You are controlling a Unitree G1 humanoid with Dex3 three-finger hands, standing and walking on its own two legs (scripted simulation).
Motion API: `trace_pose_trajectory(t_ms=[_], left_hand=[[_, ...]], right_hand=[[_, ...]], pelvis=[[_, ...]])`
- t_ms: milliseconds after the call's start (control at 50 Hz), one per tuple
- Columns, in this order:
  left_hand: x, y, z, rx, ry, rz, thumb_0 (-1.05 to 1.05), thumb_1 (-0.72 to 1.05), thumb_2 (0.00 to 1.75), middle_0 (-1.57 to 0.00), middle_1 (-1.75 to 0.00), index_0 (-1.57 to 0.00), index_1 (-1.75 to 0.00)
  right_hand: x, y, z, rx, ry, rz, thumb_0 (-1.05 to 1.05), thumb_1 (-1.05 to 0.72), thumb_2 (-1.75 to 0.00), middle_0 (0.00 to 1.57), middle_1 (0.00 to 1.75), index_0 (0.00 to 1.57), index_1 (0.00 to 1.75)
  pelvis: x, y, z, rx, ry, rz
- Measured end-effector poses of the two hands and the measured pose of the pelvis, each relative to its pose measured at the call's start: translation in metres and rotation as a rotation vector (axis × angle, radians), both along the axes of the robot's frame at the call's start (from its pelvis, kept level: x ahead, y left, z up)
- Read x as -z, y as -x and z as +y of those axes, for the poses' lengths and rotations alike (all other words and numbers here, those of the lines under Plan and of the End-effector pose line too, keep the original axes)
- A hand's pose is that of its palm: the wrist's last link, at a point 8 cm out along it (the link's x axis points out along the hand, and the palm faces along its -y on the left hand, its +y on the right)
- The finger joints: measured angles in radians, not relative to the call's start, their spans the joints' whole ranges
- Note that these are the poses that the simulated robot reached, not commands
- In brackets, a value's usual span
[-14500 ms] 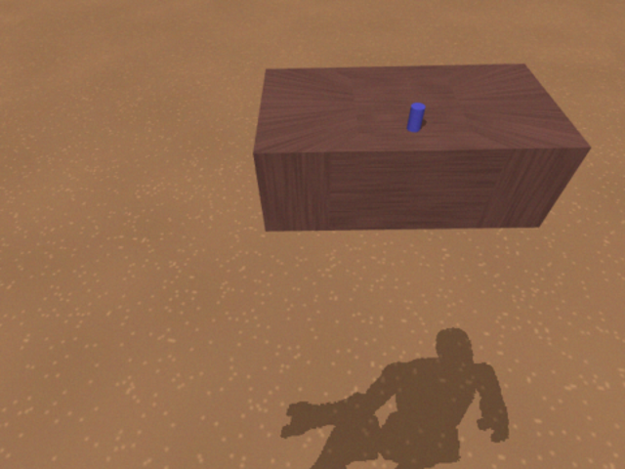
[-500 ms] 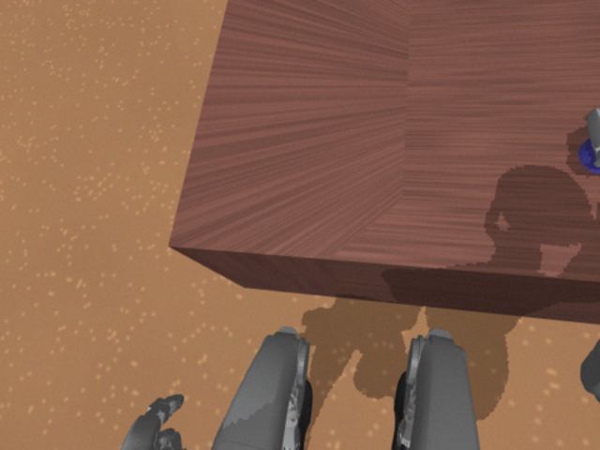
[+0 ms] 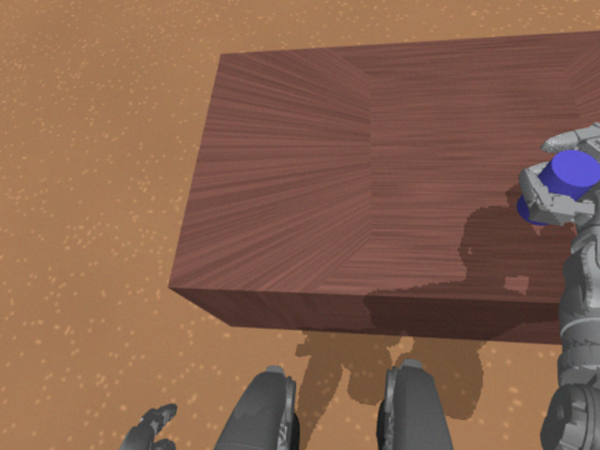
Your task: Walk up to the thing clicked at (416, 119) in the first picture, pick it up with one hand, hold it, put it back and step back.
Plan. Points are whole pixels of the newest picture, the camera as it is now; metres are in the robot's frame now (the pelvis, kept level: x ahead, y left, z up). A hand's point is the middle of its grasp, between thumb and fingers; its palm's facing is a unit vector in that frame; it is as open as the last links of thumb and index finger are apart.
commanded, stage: lift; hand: right
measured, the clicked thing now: (554, 190) +0.44 -0.27 +0.01
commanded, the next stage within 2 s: hold in 0.96 s
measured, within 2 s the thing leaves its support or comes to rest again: neither
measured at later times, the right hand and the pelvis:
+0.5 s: hand (561, 181) +0.39 -0.22 +0.11, palm faces +0.28 +0.96 +0.02, open 6.9 cm; pelvis +0.02 +0.00 +0.07, yaw -2 degrees
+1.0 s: hand (547, 174) +0.38 -0.19 +0.14, palm faces +0.27 +0.96 +0.02, open 6.9 cm; pelvis +0.03 +0.01 +0.09, yaw -2 degrees
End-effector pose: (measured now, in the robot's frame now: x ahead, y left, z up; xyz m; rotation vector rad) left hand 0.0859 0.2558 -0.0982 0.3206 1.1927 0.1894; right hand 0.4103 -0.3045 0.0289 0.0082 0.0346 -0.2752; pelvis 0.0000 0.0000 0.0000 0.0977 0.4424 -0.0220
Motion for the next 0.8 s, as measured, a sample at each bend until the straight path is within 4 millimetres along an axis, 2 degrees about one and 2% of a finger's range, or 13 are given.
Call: trace_pose_trajectory(t_ms=[160,340,500,800], left_hand=[[-0.032,-0.019,-0.006,0.018,0.012,-0.071,0.01,0.92,0.88,-0.20,-0.30,-0.21,-0.30],[-0.056,-0.036,-0.008,0.040,0.026,-0.134,0.01,0.91,0.88,-0.19,-0.30,-0.21,-0.30],[-0.069,-0.040,-0.008,0.034,0.039,-0.155,0.01,0.92,0.88,-0.19,-0.30,-0.21,-0.29],[-0.082,-0.047,-0.004,0.017,0.054,-0.164,0.01,0.93,0.87,-0.19,-0.30,-0.20,-0.29]], right_hand=[[-0.034,0.028,0.008,0.013,0.002,-0.005,0.00,0.07,-1.20,0.90,1.18,0.90,1.17],[-0.064,0.043,0.023,0.007,-0.001,-0.014,0.00,0.07,-1.20,0.90,1.17,0.91,1.17],[-0.080,0.051,0.039,0.007,-0.007,-0.020,0.00,0.07,-1.20,0.90,1.17,0.91,1.17],[-0.103,0.058,0.059,-0.007,-0.001,-0.035,0.00,0.07,-1.20,0.90,1.17,0.91,1.16]], pelvis=[[-0.031,-0.006,-0.002,0.015,0.015,-0.072],[-0.056,-0.012,0.000,0.022,0.034,-0.140],[-0.070,-0.017,0.003,0.021,0.048,-0.182],[-0.087,-0.027,0.009,0.017,0.068,-0.233]])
